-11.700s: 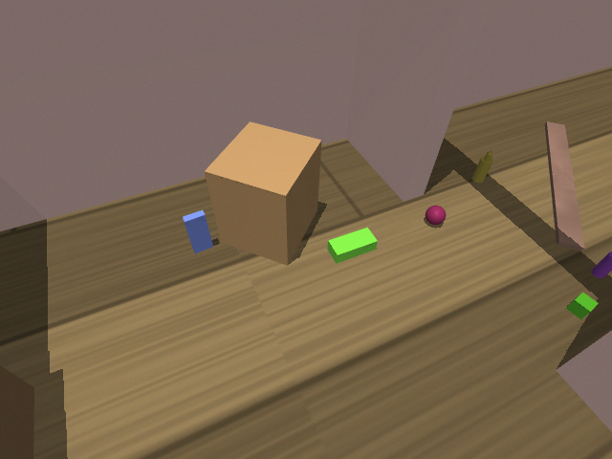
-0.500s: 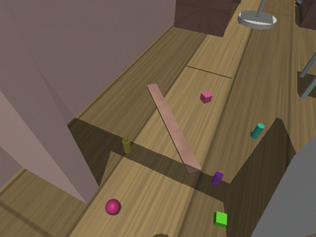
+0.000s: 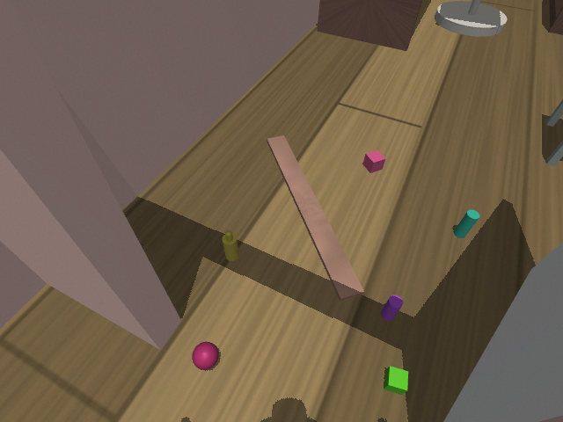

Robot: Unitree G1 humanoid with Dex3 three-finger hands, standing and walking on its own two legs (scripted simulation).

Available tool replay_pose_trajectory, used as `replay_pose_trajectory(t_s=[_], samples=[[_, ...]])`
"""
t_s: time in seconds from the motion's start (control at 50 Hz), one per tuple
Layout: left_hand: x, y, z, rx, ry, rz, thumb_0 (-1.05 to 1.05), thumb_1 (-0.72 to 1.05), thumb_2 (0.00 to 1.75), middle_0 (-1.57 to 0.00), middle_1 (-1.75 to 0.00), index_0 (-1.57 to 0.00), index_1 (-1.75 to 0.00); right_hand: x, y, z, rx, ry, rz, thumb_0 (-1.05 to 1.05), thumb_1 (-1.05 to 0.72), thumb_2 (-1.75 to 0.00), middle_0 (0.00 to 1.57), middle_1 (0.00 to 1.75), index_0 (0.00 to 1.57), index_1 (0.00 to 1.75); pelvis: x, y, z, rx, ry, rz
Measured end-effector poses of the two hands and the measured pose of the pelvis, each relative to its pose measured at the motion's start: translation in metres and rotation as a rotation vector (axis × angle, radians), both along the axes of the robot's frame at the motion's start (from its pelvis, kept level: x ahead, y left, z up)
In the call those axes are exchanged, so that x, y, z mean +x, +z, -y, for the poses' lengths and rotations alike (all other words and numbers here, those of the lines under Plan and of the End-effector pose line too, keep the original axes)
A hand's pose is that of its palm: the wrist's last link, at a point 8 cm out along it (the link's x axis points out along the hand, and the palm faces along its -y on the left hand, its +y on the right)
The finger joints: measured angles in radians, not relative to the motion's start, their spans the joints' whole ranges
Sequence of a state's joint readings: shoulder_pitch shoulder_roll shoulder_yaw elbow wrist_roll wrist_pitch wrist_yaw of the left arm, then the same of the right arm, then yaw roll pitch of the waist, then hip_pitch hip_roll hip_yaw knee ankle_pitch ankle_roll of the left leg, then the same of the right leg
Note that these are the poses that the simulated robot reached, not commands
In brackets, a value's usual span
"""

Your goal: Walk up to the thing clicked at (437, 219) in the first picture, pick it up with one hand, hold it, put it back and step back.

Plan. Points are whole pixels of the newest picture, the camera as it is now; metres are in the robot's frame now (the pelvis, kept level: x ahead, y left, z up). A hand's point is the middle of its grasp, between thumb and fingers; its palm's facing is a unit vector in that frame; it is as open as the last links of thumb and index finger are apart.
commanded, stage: rise first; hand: left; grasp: from above
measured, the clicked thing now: (205, 355) +0.44 +0.24 -0.74
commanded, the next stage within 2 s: none
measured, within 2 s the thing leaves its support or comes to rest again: neither
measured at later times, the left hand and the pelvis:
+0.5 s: hand out of the picture +0.14 +0.26 -0.21, palm faces -0.12 -0.90 -0.42, open 13.6 cm; pelvis +0.00 +0.01 -0.06, yaw +0 degrees
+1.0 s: hand out of the picture +0.12 +0.27 -0.26, palm faces -0.26 -0.81 -0.52, open 14.1 cm; pelvis -0.01 +0.01 -0.12, yaw -1 degrees
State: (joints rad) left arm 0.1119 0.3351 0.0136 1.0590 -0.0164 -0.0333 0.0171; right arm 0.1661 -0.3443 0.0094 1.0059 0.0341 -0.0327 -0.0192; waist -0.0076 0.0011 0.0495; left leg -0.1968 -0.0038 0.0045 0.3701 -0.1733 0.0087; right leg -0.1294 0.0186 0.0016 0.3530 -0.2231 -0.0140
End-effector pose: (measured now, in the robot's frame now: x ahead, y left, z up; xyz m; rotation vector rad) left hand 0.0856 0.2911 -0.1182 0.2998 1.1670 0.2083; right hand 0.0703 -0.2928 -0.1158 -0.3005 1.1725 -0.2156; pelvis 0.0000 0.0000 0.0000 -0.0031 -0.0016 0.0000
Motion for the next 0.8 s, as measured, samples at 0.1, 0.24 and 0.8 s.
replay_pose_trajectory(t_s=[0.1, 0.24, 0.8], samples=[[0.042, -0.010, -0.001, -0.004, -0.029, 0.046, 0.00, 0.66, 0.91, -0.20, -0.52, -0.19, -0.53, 0.008, -0.007, -0.017, 0.028, 0.015, 0.070, 0.00, -0.92, -0.90, 0.20, 0.30, 0.20, 0.30, -0.009, -0.011, 0.002, -0.004, 0.007, -0.082], [0.064, -0.015, -0.004, 0.042, -0.095, 0.050, 0.00, 0.22, 0.93, -0.12, -0.85, -0.13, -0.85, 0.014, -0.015, -0.036, 0.075, -0.009, 0.137, 0.00, -0.91, -0.90, 0.20, 0.30, 0.20, 0.30, -0.006, -0.024, -0.001, -0.006, -0.003, -0.140], [0.042, -0.071, -0.012, 0.145, -0.230, 0.014, -0.01, -0.51, 0.95, -0.08, -1.07, -0.09, -1.07, 0.090, -0.053, -0.062, 0.049, 0.122, 0.387, 0.01, -0.89, -0.89, 0.20, 0.29, 0.20, 0.30, -0.005, -0.097, -0.013, -0.043, -0.001, -0.324]])
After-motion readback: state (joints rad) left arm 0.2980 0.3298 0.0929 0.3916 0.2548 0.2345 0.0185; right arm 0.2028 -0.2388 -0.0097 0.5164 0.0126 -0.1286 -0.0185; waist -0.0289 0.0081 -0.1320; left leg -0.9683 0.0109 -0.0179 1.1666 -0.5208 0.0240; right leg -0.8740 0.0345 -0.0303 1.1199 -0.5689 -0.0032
